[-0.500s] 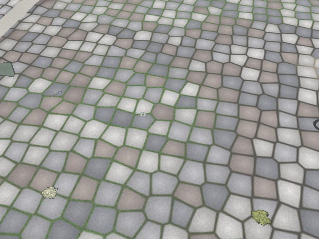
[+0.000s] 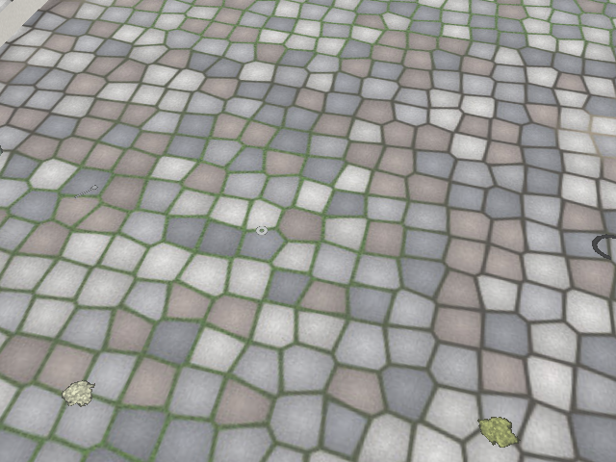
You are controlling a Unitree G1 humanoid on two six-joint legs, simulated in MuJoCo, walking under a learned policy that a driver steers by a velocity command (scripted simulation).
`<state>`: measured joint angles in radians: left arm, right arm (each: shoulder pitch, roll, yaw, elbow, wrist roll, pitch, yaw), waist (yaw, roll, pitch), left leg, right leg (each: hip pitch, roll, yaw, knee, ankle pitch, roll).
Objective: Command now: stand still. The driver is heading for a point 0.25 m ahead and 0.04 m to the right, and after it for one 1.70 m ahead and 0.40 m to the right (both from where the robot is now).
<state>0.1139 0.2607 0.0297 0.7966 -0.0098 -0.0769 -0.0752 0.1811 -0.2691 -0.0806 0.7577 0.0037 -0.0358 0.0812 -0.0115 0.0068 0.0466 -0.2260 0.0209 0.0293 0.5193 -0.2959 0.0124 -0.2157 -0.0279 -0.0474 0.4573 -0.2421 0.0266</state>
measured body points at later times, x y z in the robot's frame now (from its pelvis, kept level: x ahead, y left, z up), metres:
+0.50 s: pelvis +0.00 +0.01 +0.00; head +0.03 +0.02 +0.45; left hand +0.12 +0.27 -0.12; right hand +0.12 -0.26 -0.11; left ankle -0.01 +0.11 -0.74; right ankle +0.00 -0.14 -0.74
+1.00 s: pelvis +0.00 +0.01 +0.01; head +0.02 +0.02 +0.46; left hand +0.08 +0.27 -0.13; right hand +0.08 -0.25 -0.12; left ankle -0.01 +0.11 -0.74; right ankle +0.00 -0.14 -0.74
